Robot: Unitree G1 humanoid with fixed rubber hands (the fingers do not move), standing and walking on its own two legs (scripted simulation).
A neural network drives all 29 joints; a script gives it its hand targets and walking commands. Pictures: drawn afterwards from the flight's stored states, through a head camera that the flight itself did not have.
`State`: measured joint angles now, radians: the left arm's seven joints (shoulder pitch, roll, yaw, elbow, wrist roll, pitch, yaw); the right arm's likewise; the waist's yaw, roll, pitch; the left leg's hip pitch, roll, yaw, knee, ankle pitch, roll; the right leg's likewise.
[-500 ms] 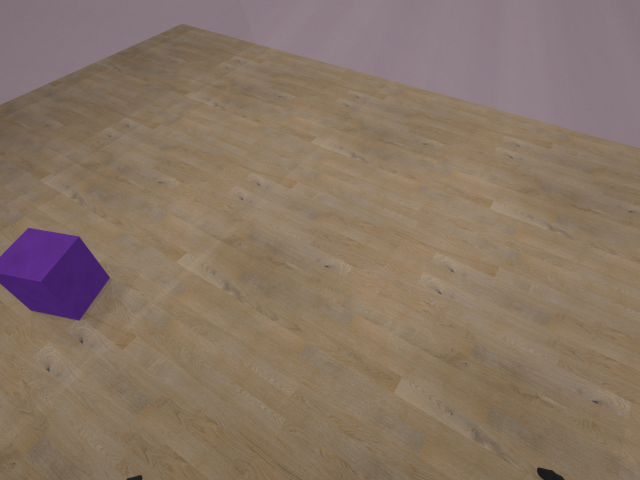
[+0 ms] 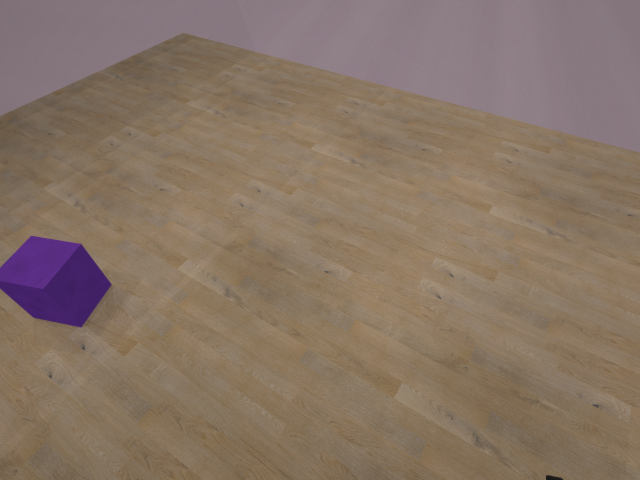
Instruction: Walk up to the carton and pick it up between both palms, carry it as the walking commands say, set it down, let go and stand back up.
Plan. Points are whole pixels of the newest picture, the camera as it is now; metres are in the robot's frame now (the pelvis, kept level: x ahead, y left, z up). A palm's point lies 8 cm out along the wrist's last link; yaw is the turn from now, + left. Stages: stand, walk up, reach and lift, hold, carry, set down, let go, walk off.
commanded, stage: stand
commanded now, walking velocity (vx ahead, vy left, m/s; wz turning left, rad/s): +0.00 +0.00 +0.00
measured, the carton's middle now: (56, 282) +0.90 +1.02 -0.66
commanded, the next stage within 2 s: walk up in 0.74 s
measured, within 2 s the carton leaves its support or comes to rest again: neither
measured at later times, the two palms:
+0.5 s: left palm out of the picture +0.09 +0.30 -0.11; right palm out of the picture +0.08 -0.30 -0.12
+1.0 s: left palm out of the picture +0.09 +0.30 -0.12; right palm out of the picture +0.08 -0.30 -0.12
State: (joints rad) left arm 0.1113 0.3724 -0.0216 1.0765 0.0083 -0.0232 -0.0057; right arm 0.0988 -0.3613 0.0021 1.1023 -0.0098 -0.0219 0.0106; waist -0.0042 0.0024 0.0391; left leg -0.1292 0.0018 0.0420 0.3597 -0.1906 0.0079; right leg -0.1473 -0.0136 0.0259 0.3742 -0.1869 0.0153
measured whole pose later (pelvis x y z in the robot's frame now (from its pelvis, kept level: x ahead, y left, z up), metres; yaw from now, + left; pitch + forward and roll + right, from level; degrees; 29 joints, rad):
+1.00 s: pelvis +0.00 +0.00 -0.01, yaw +4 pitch -2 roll -1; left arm 0.07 0.35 0.01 1.04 0.00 0.01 0.02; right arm 0.13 -0.36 -0.05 1.06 -0.01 0.03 0.01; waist -0.02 0.01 0.07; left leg -0.23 0.00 -0.01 0.54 -0.24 0.00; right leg -0.17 -0.03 -0.06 0.45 -0.23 0.01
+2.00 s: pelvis +0.17 +0.14 -0.02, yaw +36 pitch +5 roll -1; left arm 0.04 0.19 0.02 0.82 0.02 -0.08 0.01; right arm 0.55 -0.22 -0.02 1.14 -0.02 -0.04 0.01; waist -0.13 0.01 -0.04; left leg -0.18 -0.12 -0.16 0.67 -0.43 0.08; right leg -0.36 -0.11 -0.06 0.47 -0.17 0.03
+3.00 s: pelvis +0.49 +0.51 +0.00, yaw +46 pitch +0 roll +2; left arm 0.24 0.16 0.04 1.03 0.02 -0.05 0.01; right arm 0.33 -0.24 -0.05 1.16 -0.04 -0.02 0.02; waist -0.03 0.05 0.01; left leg -0.47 0.07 0.03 1.11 -0.25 -0.03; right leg -0.23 -0.10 -0.12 0.44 -0.20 0.01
